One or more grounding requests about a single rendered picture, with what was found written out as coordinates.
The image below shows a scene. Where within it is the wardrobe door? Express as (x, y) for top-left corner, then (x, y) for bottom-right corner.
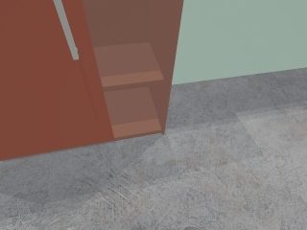
(0, 0), (114, 160)

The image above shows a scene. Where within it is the handle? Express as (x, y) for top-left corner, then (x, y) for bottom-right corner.
(53, 0), (79, 60)

